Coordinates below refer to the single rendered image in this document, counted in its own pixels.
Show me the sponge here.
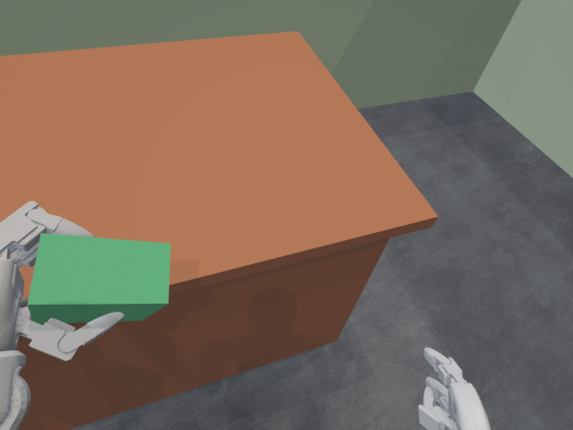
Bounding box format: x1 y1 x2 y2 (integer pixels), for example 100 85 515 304
28 233 171 324

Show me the table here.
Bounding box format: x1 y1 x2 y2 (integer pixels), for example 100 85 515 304
0 31 439 430

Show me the left robot hand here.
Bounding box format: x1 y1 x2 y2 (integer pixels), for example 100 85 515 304
0 201 124 362

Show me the robot left forearm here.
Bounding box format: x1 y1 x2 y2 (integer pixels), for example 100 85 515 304
0 350 30 430

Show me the right robot hand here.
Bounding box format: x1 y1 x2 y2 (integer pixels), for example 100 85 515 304
418 348 491 430

